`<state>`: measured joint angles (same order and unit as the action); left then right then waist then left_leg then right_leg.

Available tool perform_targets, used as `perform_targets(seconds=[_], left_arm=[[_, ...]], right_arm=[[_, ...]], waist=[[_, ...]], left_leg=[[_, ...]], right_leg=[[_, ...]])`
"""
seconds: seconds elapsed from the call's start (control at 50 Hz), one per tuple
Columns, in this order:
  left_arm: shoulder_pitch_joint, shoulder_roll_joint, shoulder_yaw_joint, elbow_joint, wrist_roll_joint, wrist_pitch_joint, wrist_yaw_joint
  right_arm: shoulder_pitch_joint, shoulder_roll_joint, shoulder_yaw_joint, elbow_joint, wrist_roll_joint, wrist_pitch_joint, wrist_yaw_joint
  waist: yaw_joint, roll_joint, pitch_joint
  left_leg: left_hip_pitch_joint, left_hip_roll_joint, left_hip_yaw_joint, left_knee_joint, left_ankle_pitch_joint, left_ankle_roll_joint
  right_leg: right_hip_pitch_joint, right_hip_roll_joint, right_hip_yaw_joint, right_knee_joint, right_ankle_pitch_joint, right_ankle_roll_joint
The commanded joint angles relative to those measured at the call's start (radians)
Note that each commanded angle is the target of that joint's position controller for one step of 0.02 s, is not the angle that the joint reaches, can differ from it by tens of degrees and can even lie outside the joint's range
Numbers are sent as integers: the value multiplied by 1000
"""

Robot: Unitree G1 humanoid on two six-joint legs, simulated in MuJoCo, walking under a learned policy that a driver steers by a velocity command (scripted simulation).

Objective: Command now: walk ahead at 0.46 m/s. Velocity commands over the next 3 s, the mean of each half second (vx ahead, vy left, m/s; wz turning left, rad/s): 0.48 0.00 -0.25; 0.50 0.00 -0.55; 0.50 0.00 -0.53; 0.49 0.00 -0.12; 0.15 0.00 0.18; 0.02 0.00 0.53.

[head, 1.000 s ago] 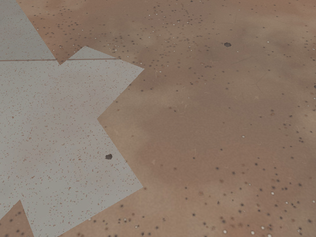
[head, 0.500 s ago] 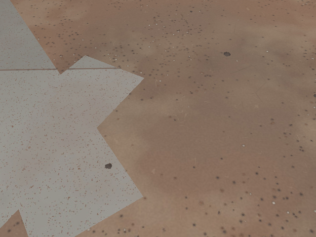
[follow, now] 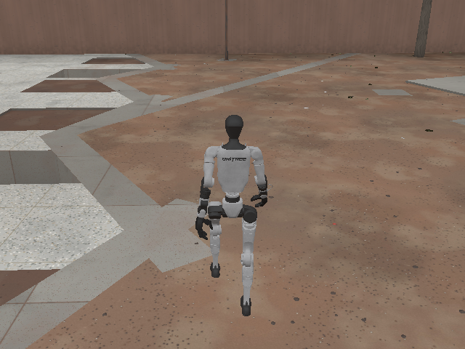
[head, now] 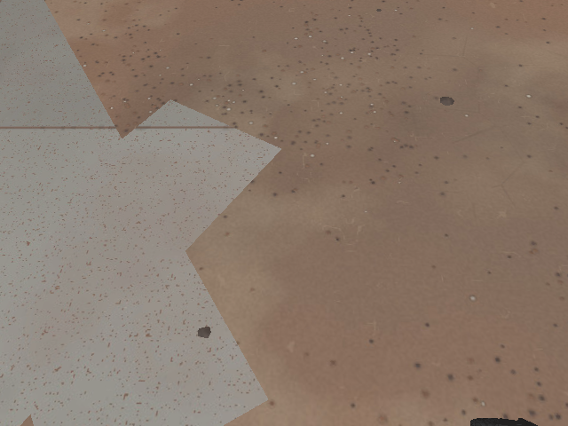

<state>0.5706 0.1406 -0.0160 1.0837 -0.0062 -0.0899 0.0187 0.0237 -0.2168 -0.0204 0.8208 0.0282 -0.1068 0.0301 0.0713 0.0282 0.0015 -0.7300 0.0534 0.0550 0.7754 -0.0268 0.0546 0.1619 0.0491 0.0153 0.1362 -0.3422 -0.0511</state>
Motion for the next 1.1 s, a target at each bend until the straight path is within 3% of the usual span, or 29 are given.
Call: perform_targets(seconds=[0.02, 0.06, 0.1, 0.12, 0.14, 0.16, 0.18, 0.2, 0.22, 0.24, 0.28, 0.34, 0.42, 0.48, 0.56, 0.62, 0.66, 0.68, 0.7, 0.72, 0.74, 0.76, 0.78, 0.8, 0.84, 0.88, 0.92, 1.02, 1.1], left_arm=[[17, 208, 45, -38, -14, -19, 13], [9, 218, 55, -44, 1, -8, 12], [-45, 219, 57, -64, 24, 14, 3], [-58, 172, 38, -96, 40, 10, -9], [116, -14, -6, -81, 16, -10, -27], [38, 110, 22, -79, -21, -38, -34], [-93, 174, 43, -128, -50, -45, -31], [-162, 185, 48, -151, -47, -41, -18], [-178, 177, 60, -150, -38, -27, -6], [-135, 149, 63, -142, -35, -8, -4], [-103, 111, 66, -136, -36, 22, -2], [-200, 133, 79, -187, -23, 41, 6], [-325, 139, 86, -237, -19, 26, -8], [-435, 123, 78, -277, -14, 18, -28], [-569, 104, 64, -350, -14, 17, -58], [-587, 116, 68, -399, -19, 18, -80], [-492, 162, 92, -400, -20, 22, -86], [-356, 206, 117, -373, -23, 23, -85], [-181, 287, 158, -330, -22, 27, -69], [-114, 414, 187, -317, -20, 33, -48], [-101, 395, 171, -346, -6, 19, -51], [-110, 315, 150, -337, 4, 12, -54], [-183, 276, 139, -345, -4, 7, -52], [-274, 242, 127, -371, -9, 7, -53], [-349, 204, 112, -401, 0, 7, -50], [-335, 231, 118, -402, -7, 1, -41], [-299, 260, 126, -398, -9, 1, -25], [-225, 271, 129, -388, -16, 13, -8], [-189, 270, 129, -376, -23, 21, -3]], right_arm=[[-132, -55, -3, -109, 7, -8, 6], [-64, -108, -27, -102, 5, -12, 7], [239, -174, -64, -8, 11, -3, -3], [426, -246, -81, 32, -6, 7, -18], [464, -272, -81, 51, -42, 1, -7], [415, -173, -61, 58, -37, -3, -7], [294, -134, -49, 45, -24, -10, -9], [196, -107, -39, 32, -22, -21, -3], [153, -81, -31, 36, -28, -31, 6], [140, -62, -25, 53, -40, -34, 9], [165, -59, -28, 86, -39, -37, 10], [190, -103, -37, 115, -44, -42, -3], [247, -135, -41, 133, -49, -30, -30], [285, -154, -41, 137, -42, -20, -42], [362, -176, -46, 155, -30, 7, -49], [349, -200, -54, 147, -21, 29, -51], [310, -229, -63, 126, -20, 40, -57], [282, -238, -65, 113, -18, 48, -61], [274, -231, -61, 95, -17, 46, -62], [354, -103, -23, 48, -50, 22, -47], [340, -102, -12, 14, -25, -31, -28], [195, -180, -37, -22, 16, -60, -18], [157, -171, -33, -41, 17, -69, -20], [162, -168, -37, -27, -4, -65, -28], [206, -173, -52, -28, -20, -32, -30], [205, -146, -53, -44, -37, -8, -32], [134, -132, -50, -76, -46, 0, -39], [-58, -106, -37, -137, -31, -9, -31], [-106, -148, -49, -171, -21, -27, -14]], waist=[[-53, -133, 151], [-108, -164, 57], [-254, -188, -117], [-300, -65, -261], [-185, 250, -446], [-212, 158, -356], [-174, 102, -151], [-131, -26, -78], [-95, -48, -37], [-53, -7, -30], [-33, 28, 3], [-33, 27, 54], [-65, 1, 58], [-107, -8, 70], [-160, -12, 109], [-138, 15, 101], [-67, 70, 17], [14, 73, -58], [97, 30, -151], [32, -230, -246], [21, -236, -419], [63, -146, -312], [23, -102, -193], [-30, -16, -130], [-97, -32, -85], [-111, -36, -66], [-96, -50, -39], [-20, -119, -8], [-8, -135, -5]], left_leg=[[152, -53, 22, -183, 57, 28], [258, -98, 31, -210, 22, 61], [615, -112, 20, -233, 16, 111], [963, 103, -230, -207, -45, 175], [1235, 377, -758, -354, -211, 360], [1115, 336, -833, -480, -312, 314], [911, 313, -625, -508, -269, 252], [729, 281, -481, -544, -161, 210], [602, 239, -371, -576, -92, 179], [531, 201, -279, -610, -91, 157], [462, 175, -183, -658, -74, 156], [452, 177, -96, -692, -32, 159], [569, 180, -22, -680, 40, 142], [638, 180, 41, -671, 69, 119], [788, 223, 82, -618, 106, 110], [850, 247, 122, -522, 313, 88], [841, 242, 159, -345, 688, 63], [801, 218, 182, -158, 792, 42], [627, 173, 188, 105, 643, 0], [193, 27, 167, 495, -172, -56], [-10, -101, -84, 687, -564, -57], [-116, -40, -158, 698, -478, -25], [-120, 4, -146, 617, -380, -8], [-48, 45, -139, 536, -320, -14], [86, 84, -141, 429, -269, -34], [112, 76, -118, 349, -230, -70], [89, 57, -103, 227, -142, -99], [146, -20, -93, -159, 105, -101], [189, -41, -127, -268, 83, -77]], right_leg=[[-169, -242, 65, -34, 734, -100], [-55, -263, 58, 114, 1044, -75], [-114, -225, 25, 483, 1195, -43], [-385, -158, 23, 811, 821, -26], [-720, 50, 96, 1193, -180, 13], [-809, 11, 200, 1324, -188, -18], [-863, -46, 152, 1308, -92, -29], [-806, -106, 125, 1261, 9, -28], [-750, -136, 113, 1213, 58, -27], [-687, -165, 121, 1178, 86, -28], [-667, -179, 107, 1136, 92, -28], [-790, -196, 123, 1065, 188, -12], [-924, -184, 133, 877, 367, 6], [-925, -174, 62, 706, 452, 7], [-978, -165, -11, 577, 393, -5], [-919, -128, -77, 526, 244, -40], [-727, -47, -146, 525, 152, -81], [-543, 4, -164, 475, 173, -113], [-245, 1, -85, 413, 226, -160], [125, -272, 390, 396, 210, -300], [282, -420, 855, 194, 108, -428], [236, -375, 723, 161, 155, -348], [82, -334, 556, 167, 245, -302], [-84, -287, 435, 159, 341, -265], [-276, -226, 330, 114, 424, -240], [-355, -202, 277, 93, 508, -249], [-390, -179, 238, 82, 530, -243], [-396, -133, 227, 108, 347, -178], [-316, -182, 333, 185, 275, -161]])
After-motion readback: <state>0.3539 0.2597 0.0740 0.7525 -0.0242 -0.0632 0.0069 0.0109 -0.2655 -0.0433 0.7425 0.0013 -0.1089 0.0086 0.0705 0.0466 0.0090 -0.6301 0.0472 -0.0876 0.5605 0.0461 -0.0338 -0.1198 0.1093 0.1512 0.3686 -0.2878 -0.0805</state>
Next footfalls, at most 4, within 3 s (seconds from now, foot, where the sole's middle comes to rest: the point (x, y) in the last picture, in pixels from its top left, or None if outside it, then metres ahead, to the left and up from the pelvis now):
0.12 left None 0.27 0.11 -0.77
0.70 right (401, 408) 0.53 -0.18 -0.77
1.20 left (371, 280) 0.87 -0.12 -0.77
1.72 right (511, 277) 0.90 -0.49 -0.77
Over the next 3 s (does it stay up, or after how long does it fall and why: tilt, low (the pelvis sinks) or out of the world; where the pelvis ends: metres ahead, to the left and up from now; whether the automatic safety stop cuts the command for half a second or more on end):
stays up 1.06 -0.48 0.01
